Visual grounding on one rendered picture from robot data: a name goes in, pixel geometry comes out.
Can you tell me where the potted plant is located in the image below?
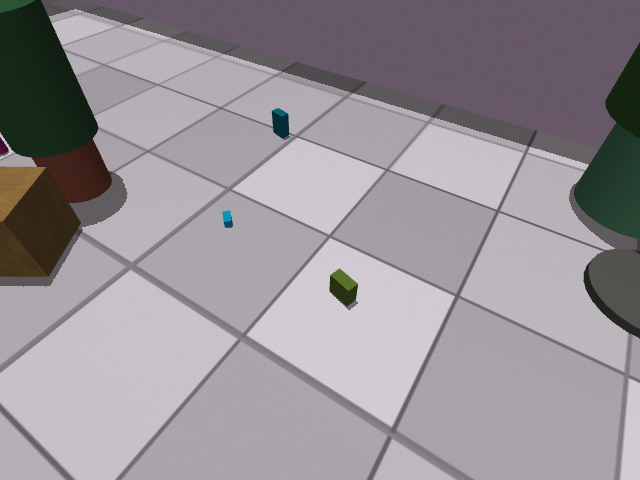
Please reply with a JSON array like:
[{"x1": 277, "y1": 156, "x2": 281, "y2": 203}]
[
  {"x1": 0, "y1": 0, "x2": 112, "y2": 203},
  {"x1": 574, "y1": 43, "x2": 640, "y2": 239}
]

